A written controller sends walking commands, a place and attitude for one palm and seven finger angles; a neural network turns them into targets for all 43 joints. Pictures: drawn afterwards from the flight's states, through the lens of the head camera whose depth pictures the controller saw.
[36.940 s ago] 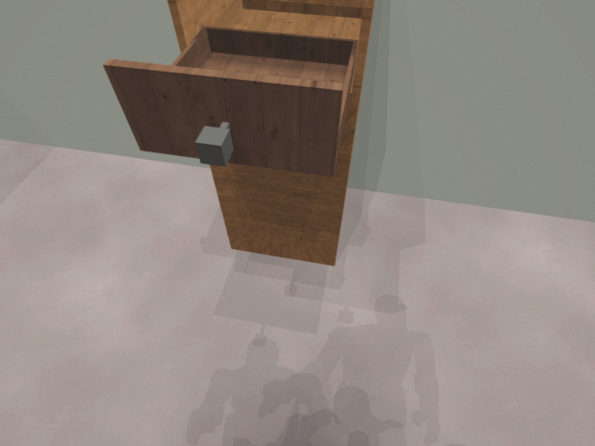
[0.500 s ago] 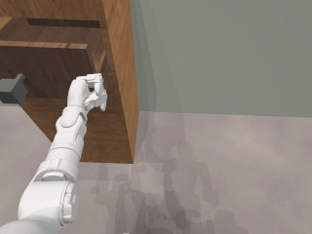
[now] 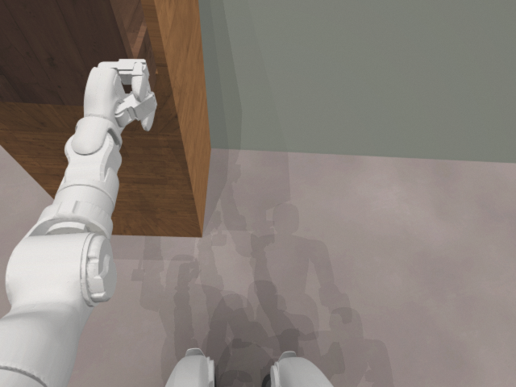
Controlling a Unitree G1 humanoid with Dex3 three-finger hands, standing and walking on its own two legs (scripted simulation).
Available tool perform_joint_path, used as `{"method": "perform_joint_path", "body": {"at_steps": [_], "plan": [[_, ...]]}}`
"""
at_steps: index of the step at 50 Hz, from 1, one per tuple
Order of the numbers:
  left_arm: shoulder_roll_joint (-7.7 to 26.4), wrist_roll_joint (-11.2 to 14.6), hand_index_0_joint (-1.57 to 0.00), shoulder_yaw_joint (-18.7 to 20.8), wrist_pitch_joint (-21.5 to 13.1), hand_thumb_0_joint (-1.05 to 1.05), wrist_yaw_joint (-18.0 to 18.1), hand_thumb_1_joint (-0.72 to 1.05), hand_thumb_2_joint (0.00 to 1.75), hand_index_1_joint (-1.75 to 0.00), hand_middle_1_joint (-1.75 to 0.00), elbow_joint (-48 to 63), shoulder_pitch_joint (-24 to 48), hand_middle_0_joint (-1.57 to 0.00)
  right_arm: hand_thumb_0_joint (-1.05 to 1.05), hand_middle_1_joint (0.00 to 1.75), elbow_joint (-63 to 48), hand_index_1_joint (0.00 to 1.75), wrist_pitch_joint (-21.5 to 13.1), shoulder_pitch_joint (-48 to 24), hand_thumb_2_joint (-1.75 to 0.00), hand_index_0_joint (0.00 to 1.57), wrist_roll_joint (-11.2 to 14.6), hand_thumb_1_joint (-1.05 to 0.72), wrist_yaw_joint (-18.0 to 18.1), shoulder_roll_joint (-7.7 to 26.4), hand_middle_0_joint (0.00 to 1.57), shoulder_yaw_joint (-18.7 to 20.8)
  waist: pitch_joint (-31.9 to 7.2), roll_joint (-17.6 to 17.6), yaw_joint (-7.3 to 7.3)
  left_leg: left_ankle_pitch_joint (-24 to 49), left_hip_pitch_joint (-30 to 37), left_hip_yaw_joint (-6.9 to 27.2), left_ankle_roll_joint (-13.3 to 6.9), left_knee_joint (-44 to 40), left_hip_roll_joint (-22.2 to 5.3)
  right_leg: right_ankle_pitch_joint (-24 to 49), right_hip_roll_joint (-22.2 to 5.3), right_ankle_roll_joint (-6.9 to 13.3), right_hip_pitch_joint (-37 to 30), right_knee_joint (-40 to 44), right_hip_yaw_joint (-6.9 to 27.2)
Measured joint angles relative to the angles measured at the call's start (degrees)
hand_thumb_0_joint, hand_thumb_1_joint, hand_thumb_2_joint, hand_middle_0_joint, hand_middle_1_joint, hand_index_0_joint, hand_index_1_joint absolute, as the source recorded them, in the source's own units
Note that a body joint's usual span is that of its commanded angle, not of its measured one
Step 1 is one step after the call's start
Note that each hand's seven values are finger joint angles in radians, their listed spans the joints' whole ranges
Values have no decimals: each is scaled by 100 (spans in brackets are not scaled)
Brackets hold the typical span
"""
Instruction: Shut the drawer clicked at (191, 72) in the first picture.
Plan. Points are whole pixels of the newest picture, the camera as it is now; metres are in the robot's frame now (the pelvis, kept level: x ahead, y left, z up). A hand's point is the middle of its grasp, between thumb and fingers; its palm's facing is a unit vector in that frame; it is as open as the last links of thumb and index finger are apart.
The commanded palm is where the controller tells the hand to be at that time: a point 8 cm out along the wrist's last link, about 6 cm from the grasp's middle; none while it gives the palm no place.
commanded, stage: bring the fist close to the handle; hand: left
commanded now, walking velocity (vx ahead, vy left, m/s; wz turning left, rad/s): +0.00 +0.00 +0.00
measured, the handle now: out of the picture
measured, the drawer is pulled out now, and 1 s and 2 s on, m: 0.10 0.03 0.01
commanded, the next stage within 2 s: push the drawer shut in 0.30 s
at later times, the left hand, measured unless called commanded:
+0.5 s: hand (153, 98) +0.53 +0.13 +0.11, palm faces -0.08 -1.00 +0.00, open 3.4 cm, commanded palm +0.51 +0.18 +0.10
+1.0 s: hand (160, 76) +0.58 +0.13 +0.11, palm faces -0.04 -1.00 -0.01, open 3.4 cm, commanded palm +0.57 +0.16 +0.10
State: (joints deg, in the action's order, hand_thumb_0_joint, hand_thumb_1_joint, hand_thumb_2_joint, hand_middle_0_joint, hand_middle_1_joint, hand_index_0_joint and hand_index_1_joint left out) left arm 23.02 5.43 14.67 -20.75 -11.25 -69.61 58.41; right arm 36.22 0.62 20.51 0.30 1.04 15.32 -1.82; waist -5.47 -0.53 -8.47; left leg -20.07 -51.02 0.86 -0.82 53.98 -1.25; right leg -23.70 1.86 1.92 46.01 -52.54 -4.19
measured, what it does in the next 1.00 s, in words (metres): stands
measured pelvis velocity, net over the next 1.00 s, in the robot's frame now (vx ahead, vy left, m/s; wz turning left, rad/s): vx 0.01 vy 0.02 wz -0.02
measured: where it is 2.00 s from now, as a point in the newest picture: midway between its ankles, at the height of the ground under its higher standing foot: outside the picture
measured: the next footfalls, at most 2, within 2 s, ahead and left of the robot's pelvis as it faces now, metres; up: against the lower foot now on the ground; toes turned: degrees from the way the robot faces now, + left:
none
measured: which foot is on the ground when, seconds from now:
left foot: down 0.00-1.00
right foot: down 0.00-1.00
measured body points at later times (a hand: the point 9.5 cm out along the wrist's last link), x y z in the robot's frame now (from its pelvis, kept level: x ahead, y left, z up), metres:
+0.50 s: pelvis +0.00 +0.02 -0.01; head +0.11 +0.04 +0.43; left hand +0.52 +0.19 +0.11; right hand +0.00 -0.23 -0.12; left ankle +0.05 +0.11 -0.68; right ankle +0.01 -0.10 -0.68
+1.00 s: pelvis +0.01 +0.02 -0.02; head +0.15 +0.05 +0.41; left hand +0.57 +0.18 +0.11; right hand -0.03 -0.24 -0.12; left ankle +0.05 +0.11 -0.68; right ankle +0.01 -0.10 -0.68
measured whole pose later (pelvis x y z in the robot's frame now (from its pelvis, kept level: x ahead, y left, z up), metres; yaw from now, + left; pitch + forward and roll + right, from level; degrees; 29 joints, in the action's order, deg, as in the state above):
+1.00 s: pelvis +0.01 +0.02 -0.02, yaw -1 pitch +23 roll -4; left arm 26.5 0.5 16.0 -18.7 -3.2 -75.6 70.1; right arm 37.3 1.3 25.1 -2.7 -0.9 15.2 -2.5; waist -6.0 -2.1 -13.1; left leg -22.7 -59.9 0.7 -2.4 59.4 -0.9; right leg -25.3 1.5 0.3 53.8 -56.0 -4.0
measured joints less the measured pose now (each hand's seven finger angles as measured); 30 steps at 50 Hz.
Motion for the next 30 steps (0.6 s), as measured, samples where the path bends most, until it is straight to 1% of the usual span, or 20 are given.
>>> {"method": "perform_joint_path", "body": {"at_steps": [3,7,15,22,30], "plan": [[68,-3,-145,24,69,2,9,90,90,-160,-160,-1,64,-149,1,30,-47,30,20,83,-90,20,-11,-91,-8,26,20,13,-10,-18,-35,-21,-179,-8,-7,123,-15,-11,11,-7,179,-112,8],[73,-15,-146,67,113,2,55,90,90,-160,-160,73,40,-148,1,30,-40,30,43,211,-90,20,-24,-91,-23,32,20,13,-25,-55,-57,-54,-306,-24,-28,225,-29,-20,21,-29,299,-186,25],[-17,-87,-146,92,102,2,216,90,90,-160,-160,77,-24,-148,1,30,14,30,80,379,-90,20,-40,-91,-77,-50,20,-35,-79,-100,-88,-115,-274,-74,-90,261,-26,-33,17,-92,252,-164,77],[-104,-143,-147,53,81,2,374,90,90,-160,-160,48,25,-149,1,30,-23,30,62,384,-90,20,-80,-91,-130,-87,21,-50,-98,-113,-114,-137,-270,-114,-148,253,15,-39,-24,-152,240,-135,116],[-117,-261,-147,31,50,2,531,90,90,-160,-160,-96,283,-150,1,30,-36,30,26,293,-90,20,-143,-91,-160,-65,21,-36,-94,-99,-166,-177,-388,-129,-195,323,54,-75,-64,-201,341,-189,128]]}}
